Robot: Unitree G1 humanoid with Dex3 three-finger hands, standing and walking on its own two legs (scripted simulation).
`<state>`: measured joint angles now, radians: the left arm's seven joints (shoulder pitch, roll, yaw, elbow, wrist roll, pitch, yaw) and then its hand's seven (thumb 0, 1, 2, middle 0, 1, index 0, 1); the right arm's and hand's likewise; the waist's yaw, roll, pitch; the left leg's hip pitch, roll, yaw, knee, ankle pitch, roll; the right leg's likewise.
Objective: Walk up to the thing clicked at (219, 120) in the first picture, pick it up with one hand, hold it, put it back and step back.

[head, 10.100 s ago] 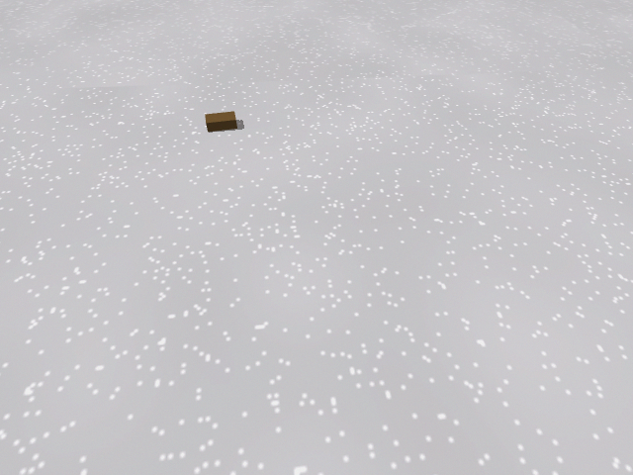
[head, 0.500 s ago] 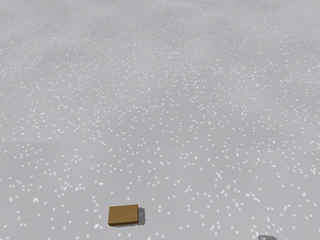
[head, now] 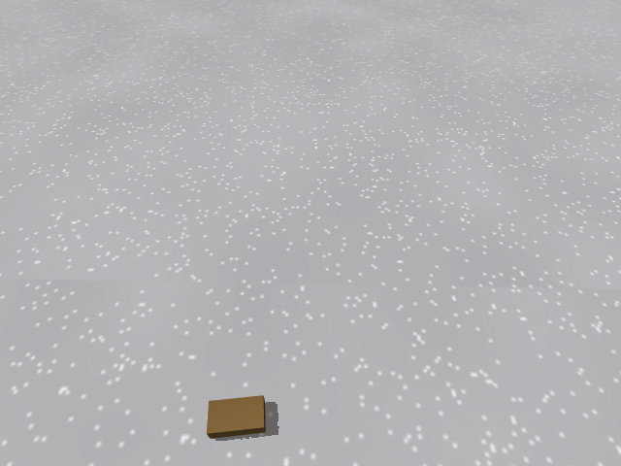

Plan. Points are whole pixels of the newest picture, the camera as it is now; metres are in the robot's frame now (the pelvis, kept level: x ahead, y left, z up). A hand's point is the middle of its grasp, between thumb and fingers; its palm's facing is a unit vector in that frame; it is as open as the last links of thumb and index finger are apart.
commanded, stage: stand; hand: left
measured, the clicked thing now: (237, 416) +0.38 +0.21 -0.75
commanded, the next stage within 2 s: none
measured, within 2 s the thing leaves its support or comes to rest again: neither
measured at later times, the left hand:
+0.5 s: hand out of the picture +0.05 +0.24 -0.15, palm faces -0.03 -0.94 -0.34, open 7.4 cm
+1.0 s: hand out of the picture +0.05 +0.24 -0.15, palm faces -0.03 -0.94 -0.34, open 7.4 cm
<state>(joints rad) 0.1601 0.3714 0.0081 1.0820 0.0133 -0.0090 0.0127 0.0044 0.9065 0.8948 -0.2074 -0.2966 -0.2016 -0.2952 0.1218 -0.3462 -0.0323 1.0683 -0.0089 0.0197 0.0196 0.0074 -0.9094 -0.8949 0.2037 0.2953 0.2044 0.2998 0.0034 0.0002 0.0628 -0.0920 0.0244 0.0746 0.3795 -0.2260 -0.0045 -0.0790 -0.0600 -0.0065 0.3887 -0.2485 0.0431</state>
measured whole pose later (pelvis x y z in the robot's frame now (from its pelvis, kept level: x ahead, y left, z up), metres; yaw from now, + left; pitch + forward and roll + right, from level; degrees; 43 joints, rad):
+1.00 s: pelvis -0.02 -0.01 +0.00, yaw +0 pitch -2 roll +0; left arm 0.12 0.35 0.00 1.12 0.01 -0.01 -0.01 0.00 0.91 0.89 -0.21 -0.30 -0.20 -0.30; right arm 0.11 -0.34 0.00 1.13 -0.01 -0.01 0.01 0.01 -0.91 -0.89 0.20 0.30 0.20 0.30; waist 0.00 0.00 0.05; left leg -0.11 0.04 0.06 0.31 -0.15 -0.02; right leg -0.10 -0.04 -0.02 0.32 -0.18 0.02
